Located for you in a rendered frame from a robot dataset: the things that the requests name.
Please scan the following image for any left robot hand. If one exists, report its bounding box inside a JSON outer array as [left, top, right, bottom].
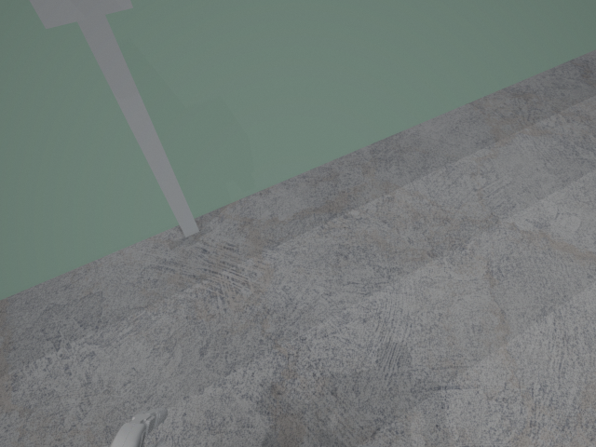
[[109, 408, 168, 447]]

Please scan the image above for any panel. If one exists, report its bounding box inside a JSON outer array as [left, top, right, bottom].
[[30, 0, 199, 237]]

